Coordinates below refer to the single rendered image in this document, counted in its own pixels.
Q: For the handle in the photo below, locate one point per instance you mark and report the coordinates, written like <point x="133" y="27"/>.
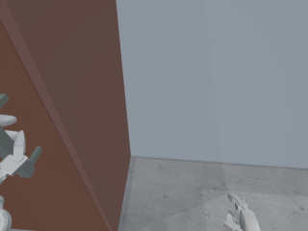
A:
<point x="6" y="147"/>

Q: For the left robot forearm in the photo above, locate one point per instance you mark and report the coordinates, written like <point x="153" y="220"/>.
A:
<point x="5" y="217"/>

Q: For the left robot hand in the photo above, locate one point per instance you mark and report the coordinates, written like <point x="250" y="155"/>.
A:
<point x="14" y="162"/>

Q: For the wardrobe door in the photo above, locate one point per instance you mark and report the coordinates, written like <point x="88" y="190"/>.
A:
<point x="56" y="197"/>

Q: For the right robot hand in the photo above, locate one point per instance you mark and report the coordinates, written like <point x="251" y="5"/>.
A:
<point x="245" y="221"/>

